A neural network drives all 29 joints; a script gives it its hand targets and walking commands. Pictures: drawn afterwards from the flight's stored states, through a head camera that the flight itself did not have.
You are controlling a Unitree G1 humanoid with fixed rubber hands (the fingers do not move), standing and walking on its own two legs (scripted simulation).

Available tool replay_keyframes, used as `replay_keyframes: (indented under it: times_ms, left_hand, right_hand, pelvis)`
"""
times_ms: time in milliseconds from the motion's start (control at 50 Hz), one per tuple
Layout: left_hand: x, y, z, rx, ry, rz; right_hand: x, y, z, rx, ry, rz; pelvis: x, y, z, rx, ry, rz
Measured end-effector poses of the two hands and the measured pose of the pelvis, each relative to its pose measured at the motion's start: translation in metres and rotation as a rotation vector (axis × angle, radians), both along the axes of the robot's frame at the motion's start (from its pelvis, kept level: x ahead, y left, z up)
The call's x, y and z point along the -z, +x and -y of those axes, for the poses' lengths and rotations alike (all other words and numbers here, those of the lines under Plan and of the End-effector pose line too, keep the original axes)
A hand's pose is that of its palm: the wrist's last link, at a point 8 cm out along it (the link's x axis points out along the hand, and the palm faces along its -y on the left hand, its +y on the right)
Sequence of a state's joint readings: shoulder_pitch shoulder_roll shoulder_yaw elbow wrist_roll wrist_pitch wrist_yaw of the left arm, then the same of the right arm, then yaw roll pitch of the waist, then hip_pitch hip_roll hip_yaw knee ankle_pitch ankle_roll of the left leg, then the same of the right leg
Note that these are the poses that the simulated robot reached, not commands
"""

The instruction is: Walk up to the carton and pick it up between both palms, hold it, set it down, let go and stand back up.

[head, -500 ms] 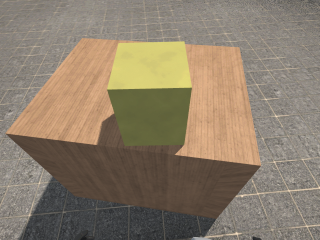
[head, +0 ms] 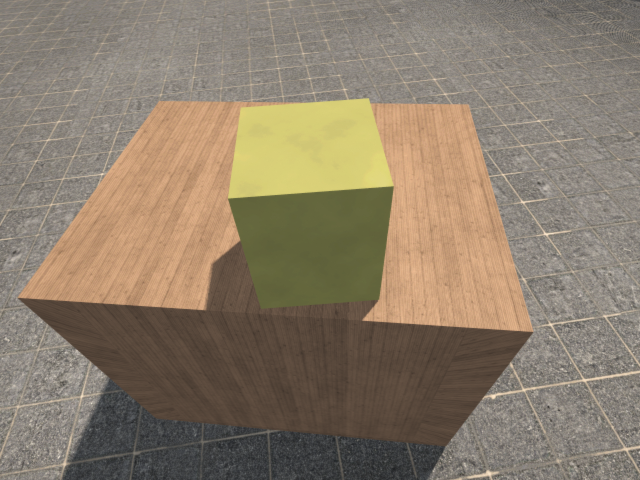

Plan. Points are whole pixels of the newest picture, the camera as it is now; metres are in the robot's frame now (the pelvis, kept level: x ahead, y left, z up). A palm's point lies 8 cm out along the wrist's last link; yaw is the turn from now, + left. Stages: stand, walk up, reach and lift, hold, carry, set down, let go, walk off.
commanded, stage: walk up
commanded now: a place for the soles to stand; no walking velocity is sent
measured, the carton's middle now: (312, 207) +0.51 +0.03 +0.04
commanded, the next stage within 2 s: reach and lift in 1.42 s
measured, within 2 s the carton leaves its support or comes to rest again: neither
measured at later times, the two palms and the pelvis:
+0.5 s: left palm out of the picture +0.10 +0.26 -0.13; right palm out of the picture +0.09 -0.25 -0.14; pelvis +0.06 +0.00 +0.00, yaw +2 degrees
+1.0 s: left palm out of the picture +0.09 +0.25 -0.12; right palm out of the picture +0.09 -0.26 -0.13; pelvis +0.06 +0.00 +0.00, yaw +4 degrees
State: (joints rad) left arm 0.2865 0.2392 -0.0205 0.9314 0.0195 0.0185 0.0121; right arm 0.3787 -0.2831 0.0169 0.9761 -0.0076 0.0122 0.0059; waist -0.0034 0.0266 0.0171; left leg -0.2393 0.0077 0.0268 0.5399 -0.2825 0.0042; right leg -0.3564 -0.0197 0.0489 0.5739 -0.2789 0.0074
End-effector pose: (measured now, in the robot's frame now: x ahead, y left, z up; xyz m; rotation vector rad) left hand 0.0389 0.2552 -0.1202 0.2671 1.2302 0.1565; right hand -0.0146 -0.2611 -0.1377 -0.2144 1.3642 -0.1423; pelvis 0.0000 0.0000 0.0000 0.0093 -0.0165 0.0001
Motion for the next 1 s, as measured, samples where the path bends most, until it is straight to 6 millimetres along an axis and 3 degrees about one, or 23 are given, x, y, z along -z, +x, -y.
replay_keyframes:
  times_ms: [100,260,400,540,740,1000]
  left_hand:
    - [0.007,0.018,-0.003,0.025,-0.033,0.034]
    - [0.010,0.032,0.002,0.022,-0.048,0.003]
    - [0.007,0.047,-0.001,0.014,-0.017,-0.020]
    - [0.006,0.065,-0.001,0.001,0.003,0.003]
    - [0.005,0.070,0.004,-0.006,-0.006,0.016]
    - [0.005,0.048,0.004,-0.034,-0.013,-0.008]
  right_hand:
    - [-0.005,0.004,-0.020,0.023,0.005,-0.014]
    - [-0.005,0.052,-0.030,0.002,0.021,0.035]
    - [-0.002,0.092,-0.024,-0.032,0.018,0.069]
    - [0.000,0.113,-0.010,-0.051,-0.007,0.077]
    - [-0.002,0.117,-0.002,-0.072,-0.016,0.069]
    - [-0.005,0.101,-0.004,-0.091,-0.012,0.041]
  pelvis:
    - [-0.001,0.011,-0.007,-0.006,0.006,0.004]
    - [-0.002,0.036,-0.011,-0.012,0.004,-0.001]
    - [-0.001,0.053,-0.008,-0.024,0.002,-0.007]
    - [0.001,0.062,-0.002,-0.034,0.000,-0.002]
    - [0.000,0.064,0.003,-0.047,-0.004,0.003]
    - [-0.003,0.056,0.005,-0.063,-0.006,0.016]
